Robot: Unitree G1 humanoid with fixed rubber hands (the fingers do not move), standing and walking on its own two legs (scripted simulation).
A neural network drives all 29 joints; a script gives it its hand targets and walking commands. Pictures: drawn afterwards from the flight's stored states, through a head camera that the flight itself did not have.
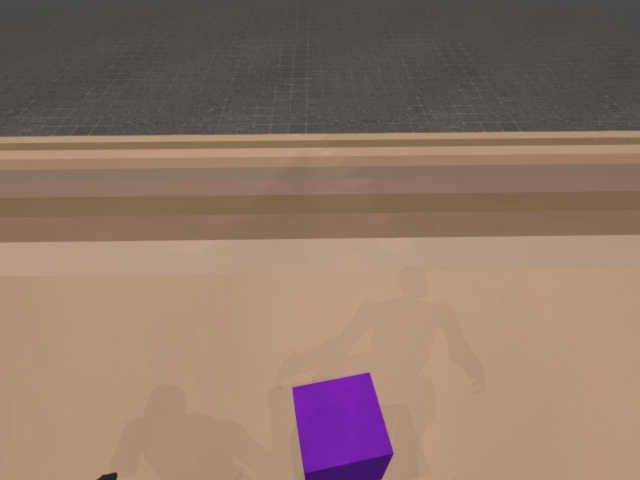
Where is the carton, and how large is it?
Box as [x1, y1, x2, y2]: [292, 372, 393, 479]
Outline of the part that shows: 369,372 292,387 305,479 380,479 382,477 393,453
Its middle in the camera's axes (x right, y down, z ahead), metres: +0.05 +0.54 +1.05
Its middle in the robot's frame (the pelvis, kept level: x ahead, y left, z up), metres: +0.39 -0.02 -0.66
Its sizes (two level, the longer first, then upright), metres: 0.210 0.200 0.250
